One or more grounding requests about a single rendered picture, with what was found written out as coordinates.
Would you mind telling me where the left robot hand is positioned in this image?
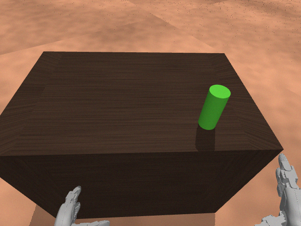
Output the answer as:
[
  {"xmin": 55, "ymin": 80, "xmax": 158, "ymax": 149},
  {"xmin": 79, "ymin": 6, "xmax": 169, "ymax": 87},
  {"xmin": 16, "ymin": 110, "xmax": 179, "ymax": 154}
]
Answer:
[{"xmin": 54, "ymin": 186, "xmax": 110, "ymax": 226}]

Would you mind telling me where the right robot hand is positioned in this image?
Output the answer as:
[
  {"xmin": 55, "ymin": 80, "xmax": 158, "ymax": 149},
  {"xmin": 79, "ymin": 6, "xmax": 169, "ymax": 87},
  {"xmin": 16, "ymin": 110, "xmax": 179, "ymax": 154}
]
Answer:
[{"xmin": 254, "ymin": 153, "xmax": 301, "ymax": 226}]

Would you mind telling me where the can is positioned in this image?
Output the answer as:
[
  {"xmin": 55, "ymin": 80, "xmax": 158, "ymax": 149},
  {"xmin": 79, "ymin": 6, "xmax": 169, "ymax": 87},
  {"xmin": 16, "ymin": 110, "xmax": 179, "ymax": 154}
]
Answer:
[{"xmin": 198, "ymin": 85, "xmax": 231, "ymax": 130}]

